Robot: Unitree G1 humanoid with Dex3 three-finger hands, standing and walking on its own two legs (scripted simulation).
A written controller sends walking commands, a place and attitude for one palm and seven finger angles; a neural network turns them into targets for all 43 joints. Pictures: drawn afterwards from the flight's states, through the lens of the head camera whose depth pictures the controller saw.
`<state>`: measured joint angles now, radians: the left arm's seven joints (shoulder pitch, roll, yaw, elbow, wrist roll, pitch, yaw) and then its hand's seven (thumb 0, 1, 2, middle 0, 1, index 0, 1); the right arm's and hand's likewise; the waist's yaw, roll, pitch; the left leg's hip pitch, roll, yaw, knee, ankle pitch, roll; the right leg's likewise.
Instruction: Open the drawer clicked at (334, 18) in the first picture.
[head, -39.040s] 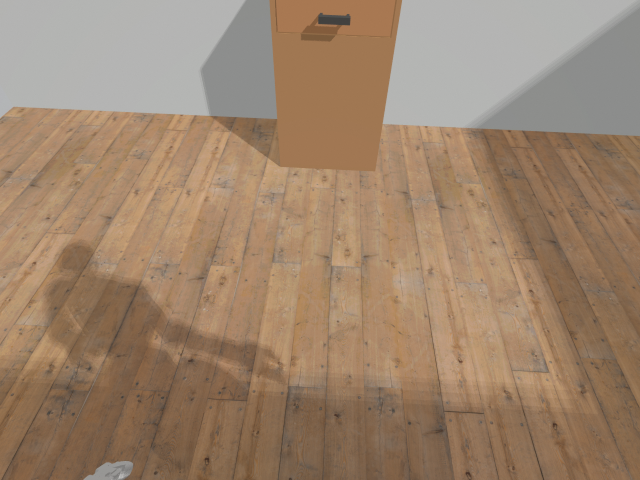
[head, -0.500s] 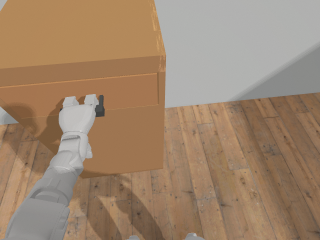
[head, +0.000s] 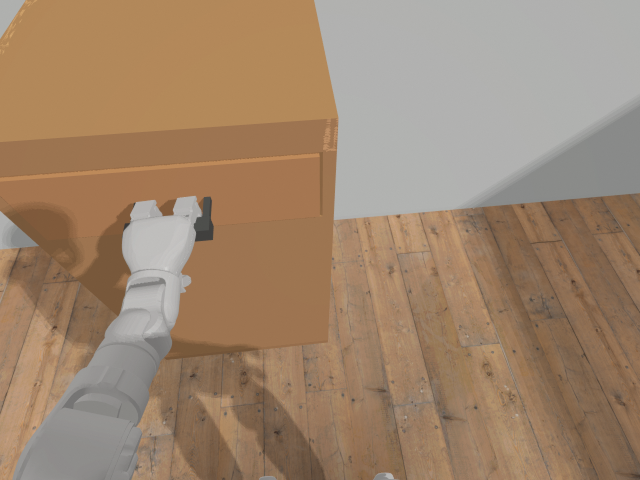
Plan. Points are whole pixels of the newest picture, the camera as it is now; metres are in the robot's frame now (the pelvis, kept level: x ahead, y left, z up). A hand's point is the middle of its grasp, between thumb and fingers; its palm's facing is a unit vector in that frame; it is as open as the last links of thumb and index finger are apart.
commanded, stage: close the thumb around the handle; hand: left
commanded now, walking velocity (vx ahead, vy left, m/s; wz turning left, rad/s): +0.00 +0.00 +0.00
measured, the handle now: (171, 219) +0.47 +0.23 +0.00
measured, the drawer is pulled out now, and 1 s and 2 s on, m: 0.00 0.08 0.19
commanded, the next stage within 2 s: pull the drawer open in 0.32 s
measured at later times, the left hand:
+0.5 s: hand (174, 266) +0.40 +0.22 -0.02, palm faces -0.04 -0.01 -1.00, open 6.2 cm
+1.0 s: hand (171, 309) +0.34 +0.21 -0.02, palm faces -0.01 -0.04 -1.00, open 6.1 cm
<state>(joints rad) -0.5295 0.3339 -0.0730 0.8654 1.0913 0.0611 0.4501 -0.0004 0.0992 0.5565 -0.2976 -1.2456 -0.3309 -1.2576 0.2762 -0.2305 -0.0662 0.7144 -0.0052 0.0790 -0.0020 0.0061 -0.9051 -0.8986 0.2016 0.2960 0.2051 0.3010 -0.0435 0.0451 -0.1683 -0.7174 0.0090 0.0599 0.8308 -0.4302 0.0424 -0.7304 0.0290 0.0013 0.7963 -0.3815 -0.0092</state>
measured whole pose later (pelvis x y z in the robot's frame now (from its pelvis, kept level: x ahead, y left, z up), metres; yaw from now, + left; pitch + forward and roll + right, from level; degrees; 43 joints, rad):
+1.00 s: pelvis +0.00 -0.01 +0.01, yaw +1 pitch +14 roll +0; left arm -0.24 0.28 -0.14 0.61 1.09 0.10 0.48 0.01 0.68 0.81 -0.27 -1.34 -0.34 -1.31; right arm 0.20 -0.23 -0.06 0.69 0.00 0.07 -0.01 0.01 -0.91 -0.90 0.20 0.30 0.20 0.30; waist 0.01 0.05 -0.15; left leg -0.61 0.00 0.05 0.78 -0.41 0.03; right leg -0.62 0.03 -0.01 0.76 -0.38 -0.02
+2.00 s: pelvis +0.00 -0.03 +0.01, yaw +1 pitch +10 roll +1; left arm 0.21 0.28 -0.15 0.21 1.09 0.10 0.47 0.04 0.68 0.79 -0.25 -1.33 -0.37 -1.30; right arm 0.13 -0.23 -0.03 0.64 -0.01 0.05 -0.01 0.01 -0.90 -0.90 0.20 0.30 0.20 0.30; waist 0.05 0.04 -0.13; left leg -0.52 0.01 0.05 0.77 -0.41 0.00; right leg -0.56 0.03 0.00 0.79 -0.40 -0.05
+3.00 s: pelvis -0.02 -0.03 -0.01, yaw +0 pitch +9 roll +2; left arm 0.65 0.28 -0.12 -0.10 1.10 -0.01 0.53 0.06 0.67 0.76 -0.23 -1.33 -0.38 -1.28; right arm 0.12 -0.21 0.00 0.58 -0.05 0.03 0.04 0.01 -0.90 -0.90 0.20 0.30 0.20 0.30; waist 0.08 0.04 -0.13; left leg -0.58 0.02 0.07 0.88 -0.45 0.00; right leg -0.63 0.04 0.01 0.91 -0.43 -0.06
